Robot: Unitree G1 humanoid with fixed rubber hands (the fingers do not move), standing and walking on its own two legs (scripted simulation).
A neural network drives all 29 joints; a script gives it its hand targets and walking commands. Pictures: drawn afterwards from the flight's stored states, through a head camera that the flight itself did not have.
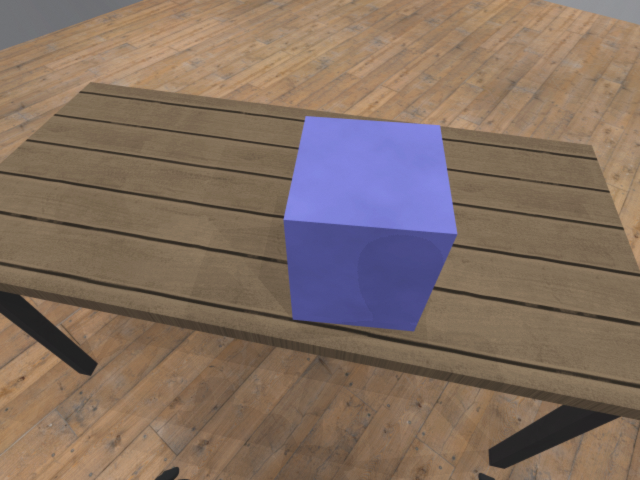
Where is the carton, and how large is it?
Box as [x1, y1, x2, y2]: [283, 116, 456, 330]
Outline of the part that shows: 306,116 283,219 293,319 413,330 456,235 456,228 439,125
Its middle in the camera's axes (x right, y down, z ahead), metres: +0.07 -0.01 +0.61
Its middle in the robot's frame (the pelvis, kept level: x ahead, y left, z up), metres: +0.47 -0.04 +0.01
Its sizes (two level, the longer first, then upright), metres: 0.210 0.200 0.250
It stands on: a table, 0.64 m high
